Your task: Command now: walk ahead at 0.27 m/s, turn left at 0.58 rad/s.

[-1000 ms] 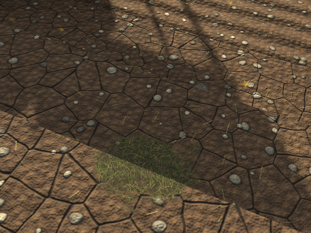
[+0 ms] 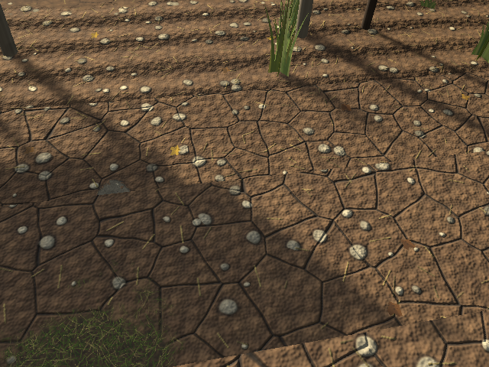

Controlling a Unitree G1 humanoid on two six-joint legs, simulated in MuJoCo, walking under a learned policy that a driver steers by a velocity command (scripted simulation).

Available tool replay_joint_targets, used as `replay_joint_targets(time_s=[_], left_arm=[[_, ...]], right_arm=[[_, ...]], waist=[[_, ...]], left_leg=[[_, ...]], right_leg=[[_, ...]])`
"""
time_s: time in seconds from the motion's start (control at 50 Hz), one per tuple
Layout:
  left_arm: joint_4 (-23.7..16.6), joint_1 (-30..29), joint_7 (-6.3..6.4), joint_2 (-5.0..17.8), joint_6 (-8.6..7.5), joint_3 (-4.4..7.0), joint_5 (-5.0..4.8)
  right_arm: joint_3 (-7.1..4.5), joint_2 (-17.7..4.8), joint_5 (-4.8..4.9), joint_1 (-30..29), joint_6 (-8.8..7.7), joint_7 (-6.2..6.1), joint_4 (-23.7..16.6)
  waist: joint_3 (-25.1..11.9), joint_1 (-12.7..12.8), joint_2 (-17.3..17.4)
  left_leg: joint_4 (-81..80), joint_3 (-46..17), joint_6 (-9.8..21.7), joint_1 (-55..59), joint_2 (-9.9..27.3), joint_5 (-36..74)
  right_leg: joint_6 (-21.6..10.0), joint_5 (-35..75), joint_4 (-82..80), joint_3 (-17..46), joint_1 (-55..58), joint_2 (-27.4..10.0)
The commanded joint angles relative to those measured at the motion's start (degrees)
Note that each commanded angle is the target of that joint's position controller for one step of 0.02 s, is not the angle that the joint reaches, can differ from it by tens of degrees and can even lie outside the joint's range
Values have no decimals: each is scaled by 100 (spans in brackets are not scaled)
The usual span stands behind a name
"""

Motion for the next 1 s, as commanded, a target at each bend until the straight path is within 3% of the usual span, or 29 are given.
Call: replay_joint_targets(time_s=[0.02, 0.08, 0.14, 0.16, 0.18, 0.2, 0.22, 0.26, 0.3, 0.38, 0.46, 0.5, 0.54, 0.56, 0.58, 0.6, 0.62, 0.64, 0.66, 0.68, 0.72, 0.76, 0.78, 0.82, 0.86, 0.9, 0.92, 0.94, 1.0], left_arm=[[-543, -424, -65, 634, -161, 192, 17], [-530, -611, -9, 513, -309, 135, -57], [-187, 345, 184, 586, -404, 180, -187], [11, 1021, 285, 987, -443, 301, -144], [-2, 1255, 372, 1417, -471, 397, -133], [-134, 837, 424, 1790, -428, 473, 29], [-100, 669, 398, 1369, -438, 394, 77], [-72, 621, 283, 967, -505, 253, 0], [90, 916, 230, 937, -580, 232, -29], [415, 1413, 89, 840, -750, 196, -9], [723, 1757, 162, 730, -793, 158, -20], [901, 1940, 195, 798, -787, 117, -13], [1111, 1872, 209, 1153, -782, 151, -54], [1195, 1829, 227, 1357, -739, 177, -27], [1301, 1886, 253, 1509, -694, 170, 2], [1329, 1681, 233, 1515, -675, 166, -60], [1148, 2399, 71, 386, -675, -59, -166], [993, 1948, 46, 974, -811, 136, -304], [819, 1096, 72, 1207, -810, 265, -387], [816, 1145, 74, 927, -814, 194, -386], [1165, 1539, 56, 593, -554, 181, -159], [1364, 1748, 2, 336, -318, 199, -141], [1270, 1422, -58, 407, -233, 249, -120], [1112, 1004, -137, 275, -152, 244, 12], [958, 362, -225, 151, -373, 231, -80], [988, 125, -418, 5, -467, 181, -29], [1083, 162, -458, -43, -452, 168, -98], [1136, 139, -470, -11, -422, 158, -141], [1129, 126, -296, 336, -357, 207, 45]], right_arm=[[-458, -1247, 8, 271, 17, 70, -253], [-501, -1182, 44, 119, 12, 87, -263], [-551, -1110, 32, -654, -9, 44, -446], [-538, -929, 64, -812, -58, 7, -519], [-408, -365, 149, -373, -110, -8, -518], [-333, -418, 112, -732, -191, -15, -825], [-388, -791, 4, -1156, -199, 26, -904], [-387, -758, -83, -770, -178, 190, -678], [-332, -716, -156, -721, -106, 331, -631], [-223, -658, -162, -1372, -31, 382, -856], [-83, -501, -163, -2086, -66, 437, -1046], [27, -350, -110, -2422, -212, 545, -1120], [23, -397, -168, -1915, -239, 457, -910], [-59, -622, -175, -1248, -240, 356, -695], [-164, -848, -175, -154, -247, 233, -409], [-299, -1168, -260, 1022, -294, 113, -88], [-411, -1690, -358, 943, -365, 8, -40], [-415, -1575, -148, 1300, -414, -19, -131], [-399, -1415, -182, 902, -453, -51, 171], [-388, -1228, -179, 614, -511, -37, 262], [-268, -704, -131, 160, -617, -47, 323], [-163, -395, 2, 103, -763, -30, 384], [-168, -467, 44, 134, -848, -22, 531], [-234, -684, -96, 451, -953, -72, 818], [-166, -360, 12, 3, -1165, -140, 990], [-90, -284, 71, 371, -1245, -261, 1126], [-66, -276, 80, 435, -1203, -332, 1244], [-35, -252, 59, 510, -1169, -341, 1278], [-16, -580, -78, 817, -1017, -386, 1388]], waist=[[-74, -96, 1167], [-7, -37, 1009], [28, 655, 864], [-71, 923, 626], [-566, 842, -723], [-306, 764, -996], [59, 654, -293], [161, 463, -346], [277, 471, -564], [707, 514, -423], [1060, 595, -384], [1234, 618, -216], [833, 214, -584], [417, -229, -695], [-288, -782, -765], [-893, -1479, -573], [-1931, -691, 1173], [-2893, -1027, 562], [-1528, -824, 198], [-705, -491, 329], [0, 54, 383], [286, 294, 378], [633, 311, 394], [700, 183, 537], [1028, 549, 220], [608, 376, 170], [573, 417, 258], [581, 433, 316], [793, 462, 189]], left_leg=[[-1641, -2669, 823, 1001, 1158, -2981], [-1531, -2483, 763, 524, 788, -2264], [-1085, -2044, 363, -951, 241, -1837], [-447, -1540, -47, -2250, -156, -1950], [1617, -553, -90, -2968, -494, -2308], [2516, -100, -78, -3907, -272, -1521], [3062, -70, -49, -4044, 358, -901], [3534, 48, -108, -3953, 382, -370], [4164, 369, -101, -3964, 557, 1], [4245, 573, -29, -4089, 733, 528], [3244, 1207, 151, -3812, 812, 660], [1827, 1404, 425, -2668, 589, 821], [1716, 1737, 684, -1153, 24, 305], [1750, 1848, 778, -353, -281, -458], [1625, 1542, 932, 982, -323, -867], [1121, 797, 1166, 2720, 122, -1005], [461, -1977, 1451, 4629, 2214, -2991], [-544, -3938, 1394, 4451, 2830, -2783], [-590, -2627, 1103, 3417, 2404, -1572], [-792, -1867, 1082, 2449, 2411, -652], [-1200, -696, 800, 993, 2005, -307], [-1579, -217, 731, 573, 1911, -259], [-1846, 60, 659, 572, 1869, -38], [-1687, 768, 598, 1110, 1804, 1118], [-1562, 1944, 95, 67, 1043, 933], [-1367, 2343, 65, -83, 924, 527], [-1170, 2472, 22, -75, 992, 451], [-973, 2551, -54, -58, 1035, 557], [284, 2759, -198, 1078, 1250, 3007]], right_leg=[[107, -386, 563, -94, -1279, 15], [157, -174, -206, -92, -531, 69], [-47, 760, -2166, -200, 1785, 1], [-152, 801, -2311, -16, 3379, -482], [-308, -751, -2508, 1413, 4146, -2081], [-799, -2052, -2898, 3228, 3382, -3177], [-906, -1940, -2749, 2905, 2938, -3092], [-549, -943, -2727, 1648, 2687, -2343], [-420, -100, -2794, 732, 2374, -1963], [-441, 1020, -3041, -235, 1937, -1838], [-313, 2340, -3133, -1136, 1967, -1810], [-385, 3132, -3592, -1251, 1518, -1899], [-530, 6365, -3059, -1575, 1628, -2000], [-649, 8008, -2026, -1626, 1777, -2144], [-689, 8230, -686, -1478, 1583, -2281], [-640, 7232, 1372, -1439, 551, -2114], [-448, 208, 4194, -1158, -1550, -1054], [-613, -321, 4823, 177, -1827, -372], [-668, 599, 4548, 321, -2236, -689], [-634, 900, 4104, 99, -2110, -959], [-519, 1097, 3394, 159, -1327, -1290], [-439, 1083, 2860, 200, -1197, -1420], [-443, 1118, 2548, 167, -1545, -1510], [-456, 1878, 2434, -67, -2201, -1492], [-481, 3907, 511, -442, -1525, -1161], [-666, 5703, -91, -996, -553, -865], [-751, 6247, -205, -1091, -277, -842], [-827, 6550, -182, -1195, -89, -760], [-1009, 5672, -392, -1823, -230, -375]])
Keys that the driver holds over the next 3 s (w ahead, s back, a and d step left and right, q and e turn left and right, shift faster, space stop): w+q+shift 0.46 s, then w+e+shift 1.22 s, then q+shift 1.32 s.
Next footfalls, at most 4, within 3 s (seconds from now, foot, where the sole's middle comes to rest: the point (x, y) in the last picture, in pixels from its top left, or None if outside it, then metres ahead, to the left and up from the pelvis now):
0.16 right None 0.07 -0.12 -0.78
0.60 left None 0.37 0.26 -0.78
1.10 right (140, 289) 0.80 0.30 -0.94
1.40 left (91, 207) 1.14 0.53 -0.94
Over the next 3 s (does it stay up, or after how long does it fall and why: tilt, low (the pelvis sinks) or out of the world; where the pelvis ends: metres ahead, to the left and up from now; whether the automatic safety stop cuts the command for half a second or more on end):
stays up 1.69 0.16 -0.32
